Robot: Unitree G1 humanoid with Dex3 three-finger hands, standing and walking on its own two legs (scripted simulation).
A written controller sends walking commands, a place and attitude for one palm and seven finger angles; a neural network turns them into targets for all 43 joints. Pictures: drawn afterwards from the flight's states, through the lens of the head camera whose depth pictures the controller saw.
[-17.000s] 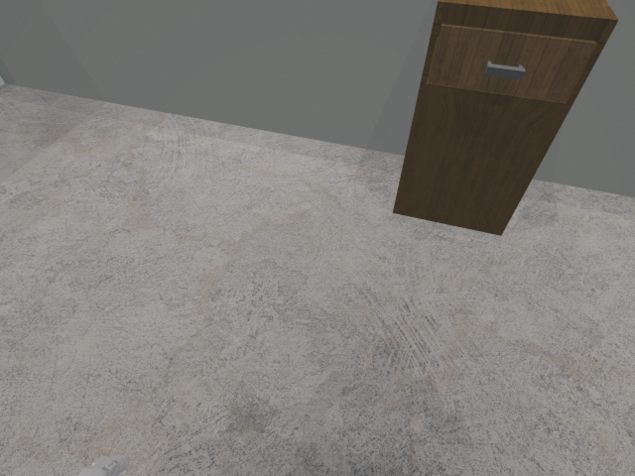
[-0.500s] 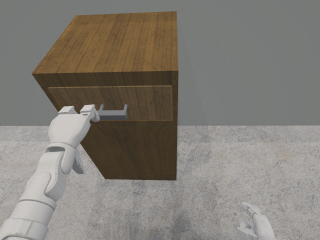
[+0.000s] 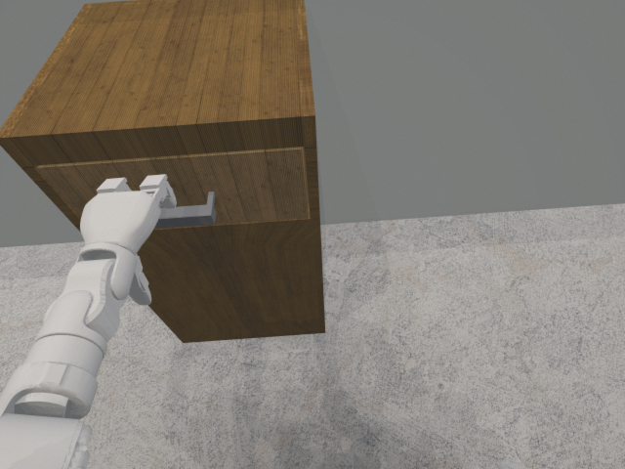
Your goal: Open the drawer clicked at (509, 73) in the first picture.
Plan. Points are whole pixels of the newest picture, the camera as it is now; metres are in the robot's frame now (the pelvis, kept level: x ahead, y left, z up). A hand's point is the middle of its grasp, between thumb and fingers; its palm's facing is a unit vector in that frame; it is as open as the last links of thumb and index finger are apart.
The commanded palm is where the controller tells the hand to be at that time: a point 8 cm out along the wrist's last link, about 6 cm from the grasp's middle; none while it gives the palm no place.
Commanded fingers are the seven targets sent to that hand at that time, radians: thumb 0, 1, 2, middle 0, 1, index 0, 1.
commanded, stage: move the hooked fingers above the handle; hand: left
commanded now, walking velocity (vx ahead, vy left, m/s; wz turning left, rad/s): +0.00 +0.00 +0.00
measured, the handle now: (184, 207) +0.53 +0.26 -0.04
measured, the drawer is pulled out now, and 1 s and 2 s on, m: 0.00 0.00 0.00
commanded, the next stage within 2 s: lower the fingers behind the handle in 1.44 s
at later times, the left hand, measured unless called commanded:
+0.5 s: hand (156, 217) +0.45 +0.26 +0.03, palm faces -0.04 -0.01 -1.00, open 13.8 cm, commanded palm +0.43 +0.26 +0.09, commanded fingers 0.00 -0.50 0.30 -0.30 -1.20 -0.30 -1.20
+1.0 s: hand (164, 208) +0.48 +0.26 +0.02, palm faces -0.06 -0.02 -1.00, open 13.7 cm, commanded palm +0.46 +0.27 +0.08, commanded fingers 0.00 -0.50 0.30 -0.30 -1.20 -0.30 -1.20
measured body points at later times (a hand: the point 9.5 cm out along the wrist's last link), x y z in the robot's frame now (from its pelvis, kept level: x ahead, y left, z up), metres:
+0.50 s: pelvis +0.00 +0.02 -0.01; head +0.08 +0.01 +0.43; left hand +0.45 +0.26 +0.09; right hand +0.06 -0.25 -0.14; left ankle -0.04 +0.10 -0.72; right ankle +0.01 -0.10 -0.72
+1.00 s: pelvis +0.01 +0.01 -0.01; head +0.10 +0.00 +0.43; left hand +0.47 +0.26 +0.07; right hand +0.02 -0.26 -0.15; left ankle -0.04 +0.10 -0.72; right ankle +0.01 -0.10 -0.72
